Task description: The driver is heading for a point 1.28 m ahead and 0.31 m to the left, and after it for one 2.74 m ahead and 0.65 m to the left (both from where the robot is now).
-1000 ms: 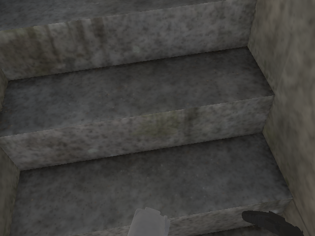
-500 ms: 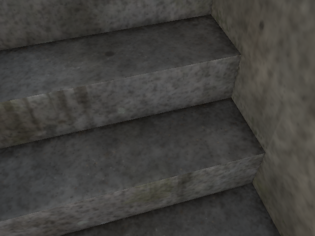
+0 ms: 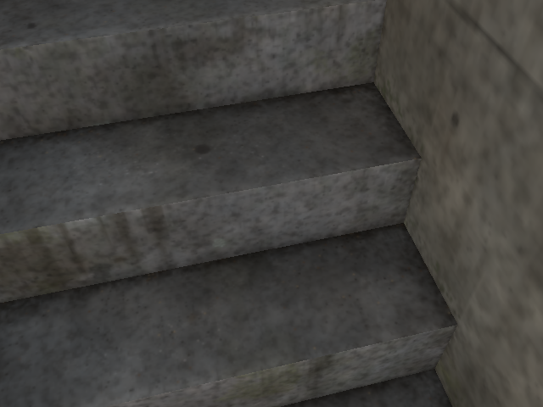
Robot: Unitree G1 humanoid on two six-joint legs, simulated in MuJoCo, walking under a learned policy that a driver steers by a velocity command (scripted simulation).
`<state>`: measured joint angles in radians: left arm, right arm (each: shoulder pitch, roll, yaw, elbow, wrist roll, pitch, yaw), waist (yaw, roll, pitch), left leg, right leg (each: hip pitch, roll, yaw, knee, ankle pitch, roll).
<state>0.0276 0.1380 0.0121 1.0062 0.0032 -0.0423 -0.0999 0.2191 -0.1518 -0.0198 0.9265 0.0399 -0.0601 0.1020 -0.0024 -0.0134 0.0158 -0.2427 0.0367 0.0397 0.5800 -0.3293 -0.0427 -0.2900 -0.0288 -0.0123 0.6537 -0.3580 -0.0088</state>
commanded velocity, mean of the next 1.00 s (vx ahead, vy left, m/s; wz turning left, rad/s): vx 0.03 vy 0.03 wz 0.00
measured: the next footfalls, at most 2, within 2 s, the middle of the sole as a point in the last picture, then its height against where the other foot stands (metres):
right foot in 1.38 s outside the picture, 0.19 m higher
left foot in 1.96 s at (86, 361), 0.19 m higher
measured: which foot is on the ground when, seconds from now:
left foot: down 0.00-1.00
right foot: down 0.00-1.00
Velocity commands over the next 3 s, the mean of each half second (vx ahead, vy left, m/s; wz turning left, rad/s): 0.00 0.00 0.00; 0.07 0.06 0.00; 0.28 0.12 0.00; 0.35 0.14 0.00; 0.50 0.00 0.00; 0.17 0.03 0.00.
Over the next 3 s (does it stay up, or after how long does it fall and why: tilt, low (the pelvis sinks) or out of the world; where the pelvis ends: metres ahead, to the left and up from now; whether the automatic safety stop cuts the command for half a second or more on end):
stays up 0.93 0.24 0.72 its command is cut before an obstacle after 0.7 s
